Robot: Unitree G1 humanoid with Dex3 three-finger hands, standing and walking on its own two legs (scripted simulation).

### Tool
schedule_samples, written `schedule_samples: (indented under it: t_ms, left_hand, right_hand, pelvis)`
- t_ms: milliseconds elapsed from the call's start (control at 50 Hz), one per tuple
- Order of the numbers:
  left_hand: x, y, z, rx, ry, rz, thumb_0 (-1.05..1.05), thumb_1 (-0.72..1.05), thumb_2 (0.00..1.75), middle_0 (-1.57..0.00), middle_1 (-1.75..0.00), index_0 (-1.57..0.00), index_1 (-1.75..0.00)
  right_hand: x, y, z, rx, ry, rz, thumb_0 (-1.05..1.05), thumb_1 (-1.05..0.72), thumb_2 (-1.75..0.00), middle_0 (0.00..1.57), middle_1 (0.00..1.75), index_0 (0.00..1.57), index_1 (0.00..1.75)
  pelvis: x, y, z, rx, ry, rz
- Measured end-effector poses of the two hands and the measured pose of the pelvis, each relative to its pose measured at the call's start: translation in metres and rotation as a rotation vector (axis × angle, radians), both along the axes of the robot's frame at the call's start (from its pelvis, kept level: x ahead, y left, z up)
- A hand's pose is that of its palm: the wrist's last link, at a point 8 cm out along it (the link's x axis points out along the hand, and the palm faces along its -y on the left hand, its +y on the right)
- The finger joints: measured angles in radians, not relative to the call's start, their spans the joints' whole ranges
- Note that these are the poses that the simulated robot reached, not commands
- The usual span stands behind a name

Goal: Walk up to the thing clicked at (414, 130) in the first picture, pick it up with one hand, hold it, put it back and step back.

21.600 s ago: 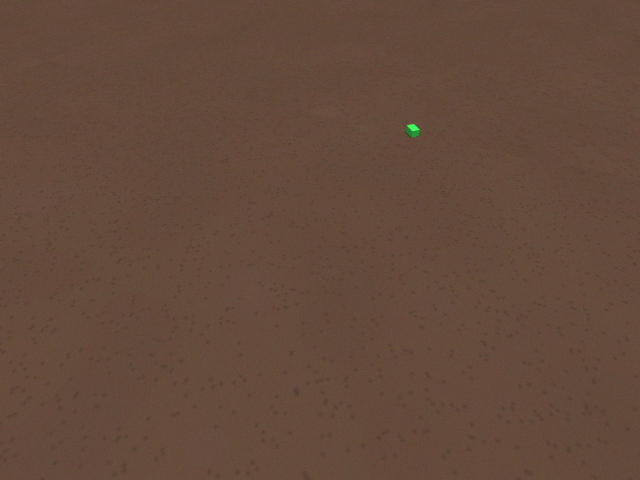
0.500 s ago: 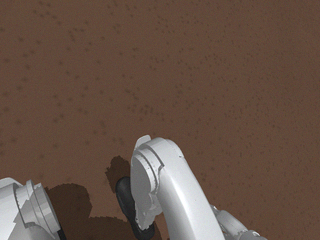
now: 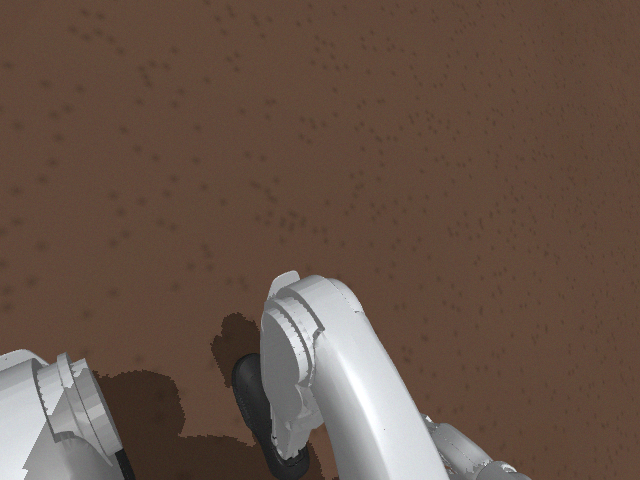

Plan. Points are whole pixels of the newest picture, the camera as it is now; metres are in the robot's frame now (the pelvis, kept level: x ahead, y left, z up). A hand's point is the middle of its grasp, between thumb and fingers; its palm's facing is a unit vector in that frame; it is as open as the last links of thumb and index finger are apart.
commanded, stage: close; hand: left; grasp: from above
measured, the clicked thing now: out of the picture +0.44 +0.37 -0.28
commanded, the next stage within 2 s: settle in 1.28 s
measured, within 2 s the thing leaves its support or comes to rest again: leaves its support in 1.62 s
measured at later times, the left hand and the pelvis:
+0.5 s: hand out of the picture +0.43 +0.36 -0.25, palm faces -0.44 -0.16 -0.88, open 9.5 cm; pelvis +0.00 +0.00 +0.00, yaw +0 degrees
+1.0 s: hand out of the picture +0.42 +0.37 -0.24, palm faces -0.45 -0.14 -0.88, open 7.6 cm; pelvis +0.00 +0.00 +0.00, yaw +0 degrees
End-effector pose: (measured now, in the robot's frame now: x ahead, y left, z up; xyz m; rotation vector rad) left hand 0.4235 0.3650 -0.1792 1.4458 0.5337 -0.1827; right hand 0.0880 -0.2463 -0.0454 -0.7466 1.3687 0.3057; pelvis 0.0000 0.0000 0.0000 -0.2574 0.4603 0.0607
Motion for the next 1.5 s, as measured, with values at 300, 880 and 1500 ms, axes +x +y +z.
schedule_samples:
  t_ms: [300, 880, 1500]
  left_hand:
    - [0.004, -0.002, -0.015, 0.007, 0.028, 0.039, 0.0, 0.08, 0.5, -0.48, -0.67, -0.52, -0.62]
    - [-0.002, 0.005, -0.006, -0.004, 0.033, 0.028, 0.0, 0.43, 0.18, -0.77, -0.38, -0.82, -0.32]
    - [0.002, 0.006, -0.004, 0.0, 0.027, 0.058, 0.01, 0.42, 0.0, -0.97, -0.13, -1.0, -0.08]
  right_hand:
    - [-0.006, -0.003, 0.006, -0.009, 0.021, -0.002, 0.0, -0.89, -0.89, 0.2, 0.3, 0.2, 0.3]
    - [-0.005, 0.001, 0.001, 0.001, 0.011, 0.001, 0.0, -0.89, -0.89, 0.2, 0.3, 0.2, 0.3]
    - [-0.004, 0.0, -0.001, 0.005, 0.013, -0.003, 0.0, -0.9, -0.9, 0.2, 0.3, 0.2, 0.3]
  pelvis:
    - [0.003, -0.001, -0.001, 0.005, 0.009, 0.001]
    - [0.0, -0.001, -0.001, 0.003, -0.003, 0.001]
    - [0.001, -0.001, 0.0, 0.004, 0.005, 0.0]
